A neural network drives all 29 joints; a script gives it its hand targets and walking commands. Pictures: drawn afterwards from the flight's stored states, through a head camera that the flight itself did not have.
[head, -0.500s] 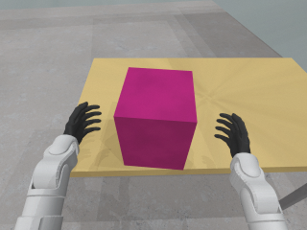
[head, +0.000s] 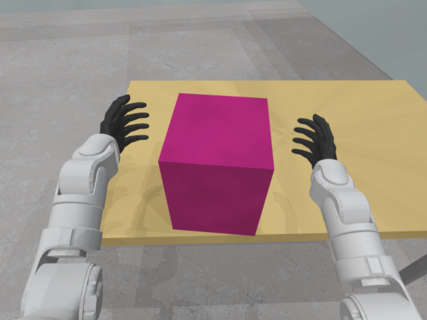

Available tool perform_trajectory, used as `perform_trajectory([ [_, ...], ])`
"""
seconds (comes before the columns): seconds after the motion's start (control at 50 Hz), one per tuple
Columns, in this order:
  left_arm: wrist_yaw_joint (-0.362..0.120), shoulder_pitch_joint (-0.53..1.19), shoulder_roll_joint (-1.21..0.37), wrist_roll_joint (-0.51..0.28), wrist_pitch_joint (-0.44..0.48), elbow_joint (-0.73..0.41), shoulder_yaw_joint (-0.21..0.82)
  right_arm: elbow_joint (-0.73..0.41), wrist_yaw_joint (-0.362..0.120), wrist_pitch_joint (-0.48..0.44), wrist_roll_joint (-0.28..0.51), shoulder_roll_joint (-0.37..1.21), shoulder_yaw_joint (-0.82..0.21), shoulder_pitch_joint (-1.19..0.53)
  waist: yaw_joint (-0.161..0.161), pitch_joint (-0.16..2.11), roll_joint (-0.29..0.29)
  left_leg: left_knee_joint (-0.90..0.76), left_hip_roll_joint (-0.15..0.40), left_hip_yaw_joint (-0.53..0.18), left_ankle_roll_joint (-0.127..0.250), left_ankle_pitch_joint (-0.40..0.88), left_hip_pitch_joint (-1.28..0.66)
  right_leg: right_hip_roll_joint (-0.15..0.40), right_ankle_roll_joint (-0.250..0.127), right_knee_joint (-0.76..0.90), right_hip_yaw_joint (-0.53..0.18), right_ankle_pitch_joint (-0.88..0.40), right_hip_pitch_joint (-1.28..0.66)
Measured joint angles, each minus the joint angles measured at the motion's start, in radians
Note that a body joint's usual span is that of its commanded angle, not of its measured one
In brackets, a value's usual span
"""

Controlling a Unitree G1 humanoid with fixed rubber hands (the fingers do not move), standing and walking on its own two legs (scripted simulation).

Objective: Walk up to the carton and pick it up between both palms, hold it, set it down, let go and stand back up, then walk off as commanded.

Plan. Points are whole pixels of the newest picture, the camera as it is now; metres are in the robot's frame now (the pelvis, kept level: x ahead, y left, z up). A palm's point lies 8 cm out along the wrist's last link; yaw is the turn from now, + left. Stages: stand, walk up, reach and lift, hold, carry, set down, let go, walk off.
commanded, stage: reach and lift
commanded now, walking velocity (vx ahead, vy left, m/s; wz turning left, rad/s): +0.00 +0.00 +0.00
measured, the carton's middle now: (218, 166) +0.45 +0.03 +0.02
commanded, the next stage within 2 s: none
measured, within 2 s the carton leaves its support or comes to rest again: neither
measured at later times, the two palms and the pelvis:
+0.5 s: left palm (123, 97) +0.44 +0.21 +0.20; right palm (315, 119) +0.44 -0.14 +0.17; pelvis +0.01 +0.00 +0.00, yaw +0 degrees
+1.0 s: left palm (126, 130) +0.44 +0.22 +0.12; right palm (313, 147) +0.43 -0.16 +0.11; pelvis +0.00 +0.00 +0.00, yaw +1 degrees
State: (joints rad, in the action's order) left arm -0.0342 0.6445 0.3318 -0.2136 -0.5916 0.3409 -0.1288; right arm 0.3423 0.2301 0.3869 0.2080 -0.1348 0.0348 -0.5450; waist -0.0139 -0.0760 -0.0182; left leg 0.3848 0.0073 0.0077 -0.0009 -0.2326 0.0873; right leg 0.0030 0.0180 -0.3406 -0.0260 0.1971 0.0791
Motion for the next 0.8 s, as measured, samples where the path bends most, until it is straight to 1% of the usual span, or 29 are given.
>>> perform_trajectory([
  [0.08,0.0,0.076,0.011,0.0,0.011,0.082,0.0,0.068,-0.001,0.0,0.0,-0.007,0.016,-0.07,0.0,0.0,0.0,0.0,0.0,0.0,0.0,0.001,0.007,0.0,0.0,0.0,0.0,-0.001,0.007],
  [0.16,0.001,0.128,0.019,0.0,0.028,0.142,0.0,0.111,-0.003,0.0,0.0,-0.01,0.023,-0.125,0.0,0.01,0.0,0.0,0.0,0.0,0.0,0.001,0.021,0.0,0.0,0.0,0.0,-0.001,0.021],
  [0.22,0.002,0.181,0.025,0.0,0.039,0.211,0.0,0.184,-0.006,0.0,0.0,-0.011,0.034,-0.185,0.0,0.013,0.0,0.0,0.0,0.0,0.0,0.001,0.029,0.0,0.0,0.0,0.0,-0.001,0.029],
  [0.28,0.003,0.207,0.026,0.0,0.053,0.235,0.002,0.227,-0.005,-0.002,0.0,-0.011,0.038,-0.222,0.0,0.022,0.0,0.0,0.0,0.0,0.0,0.002,0.042,0.0,0.0,0.0,0.0,-0.001,0.041],
  [0.46,0.014,0.335,0.029,0.0,0.105,0.401,0.037,0.37,-0.006,-0.025,0.0,-0.016,0.059,-0.335,0.002,0.076,0.0,0.0,0.0,-0.005,0.0,0.004,0.093,0.0,0.0,0.0,0.005,-0.002,0.092],
  [0.56,0.014,0.382,0.03,0.0,0.13,0.472,0.073,0.443,-0.006,-0.045,0.0,-0.018,0.059,-0.393,0.008,0.085,0.0,0.0,0.0,-0.006,-0.001,0.005,0.102,0.0,0.0,0.0,0.006,-0.002,0.1],
  [0.62,0.014,0.403,0.03,0.0,0.159,0.544,0.078,0.491,-0.006,-0.059,0.0,-0.018,0.059,-0.415,0.013,0.086,0.0,0.0,0.0,-0.006,-0.001,0.005,0.103,0.0,0.0,0.0,0.006,-0.002,0.101],
  [0.68,0.014,0.404,0.03,0.0,0.196,0.591,0.081,0.531,-0.004,-0.081,0.0,-0.018,0.059,-0.42,0.014,0.085,0.0,0.0,0.0,-0.006,-0.002,0.006,0.106,0.0,0.0,0.0,0.006,-0.003,0.104],
  [0.8,0.014,0.399,0.03,0.0,0.31,0.693,0.086,0.6,-0.01,-0.143,0.0,-0.018,0.059,-0.413,0.014,0.092,0.0,0.0,0.0,-0.006,-0.002,0.016,0.138,0.0,0.0,0.0,0.006,-0.013,0.135],
])
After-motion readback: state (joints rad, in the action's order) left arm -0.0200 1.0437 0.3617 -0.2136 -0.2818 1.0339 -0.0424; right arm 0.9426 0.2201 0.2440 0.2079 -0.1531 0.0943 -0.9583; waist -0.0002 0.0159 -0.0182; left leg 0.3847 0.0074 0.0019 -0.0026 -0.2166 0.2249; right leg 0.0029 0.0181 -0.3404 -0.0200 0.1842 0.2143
